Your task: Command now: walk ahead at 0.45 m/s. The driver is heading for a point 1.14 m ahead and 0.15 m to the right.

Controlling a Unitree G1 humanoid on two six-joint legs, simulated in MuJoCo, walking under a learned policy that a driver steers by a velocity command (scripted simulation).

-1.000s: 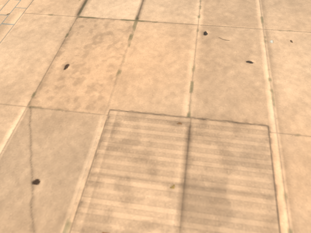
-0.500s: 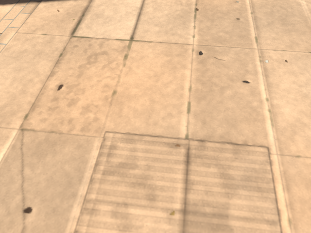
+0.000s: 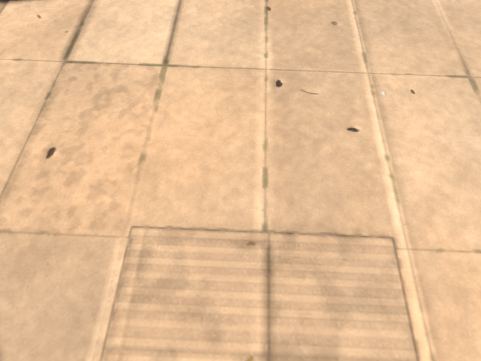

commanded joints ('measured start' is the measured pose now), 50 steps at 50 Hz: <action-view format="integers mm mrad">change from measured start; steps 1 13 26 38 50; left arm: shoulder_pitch -125 140 326 314 153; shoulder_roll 25 81 189 186 103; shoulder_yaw -8 -8 12 11 31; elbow -86 0 119 82 35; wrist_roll -8 23 7 -39 -8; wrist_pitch -15 -55 -38 -50 5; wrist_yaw -21 -55 -7 3 -7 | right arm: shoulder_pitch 25 -149 -458 -124 -199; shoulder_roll -174 -165 -124 -232 -214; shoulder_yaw -39 -70 -66 -90 -77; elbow -20 -122 -251 -172 -121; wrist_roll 15 7 8 -7 -32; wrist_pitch -17 -26 0 -32 -43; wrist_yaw -6 7 31 54 3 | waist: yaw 4 108 136 -10 63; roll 110 -54 -72 173 73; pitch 105 -27 88 -181 35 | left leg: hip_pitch -113 -647 -629 186 -70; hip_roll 241 155 130 403 276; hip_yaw -135 -89 -22 -553 4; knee -100 942 344 13 -142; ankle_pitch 234 18 432 -39 401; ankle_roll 138 19 -57 182 106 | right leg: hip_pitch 101 600 580 -39 -51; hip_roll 25 -173 -135 54 -21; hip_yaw -22 326 72 114 119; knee -113 -551 -642 578 178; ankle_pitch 34 -265 -147 -519 -23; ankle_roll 8 -224 -219 -63 -18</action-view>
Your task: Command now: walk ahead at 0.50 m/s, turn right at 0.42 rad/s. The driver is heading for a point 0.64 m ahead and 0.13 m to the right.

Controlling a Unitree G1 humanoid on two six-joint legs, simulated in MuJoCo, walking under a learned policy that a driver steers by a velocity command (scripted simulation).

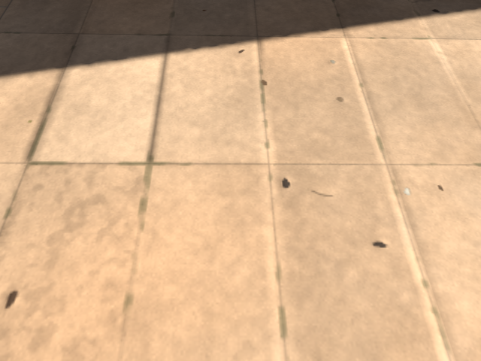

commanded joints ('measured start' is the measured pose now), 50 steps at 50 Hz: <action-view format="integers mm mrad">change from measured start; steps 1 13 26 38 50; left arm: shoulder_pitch -6 -115 55 164 138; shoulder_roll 36 49 140 139 29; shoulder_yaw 8 10 33 27 -14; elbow -53 -211 -209 -151 -178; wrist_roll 4 4 18 15 32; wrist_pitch -7 -2 -28 -4 40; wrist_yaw -11 -78 -9 7 26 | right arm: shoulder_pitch -55 -8 -175 -313 -195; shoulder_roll -146 -239 -138 -172 -142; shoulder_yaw -25 -47 -22 -25 -3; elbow -61 -58 -237 -302 -214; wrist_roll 1 27 2 23 -5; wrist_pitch -11 62 11 -26 9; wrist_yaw -18 -47 -16 23 22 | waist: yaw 25 59 29 81 90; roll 102 163 29 -88 177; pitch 37 -16 -36 -16 -126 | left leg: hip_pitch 4 216 -557 -403 -178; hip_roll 287 346 171 81 263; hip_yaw -101 76 -188 -166 -254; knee -121 236 748 239 78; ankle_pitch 283 1061 -29 120 758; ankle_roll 64 31 -148 -47 154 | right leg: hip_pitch -55 156 453 638 285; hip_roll -13 122 -39 -95 33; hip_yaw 8 -271 145 216 -64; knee -104 -332 -764 -587 -78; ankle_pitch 135 -112 241 168 -277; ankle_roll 7 -98 -274 -161 82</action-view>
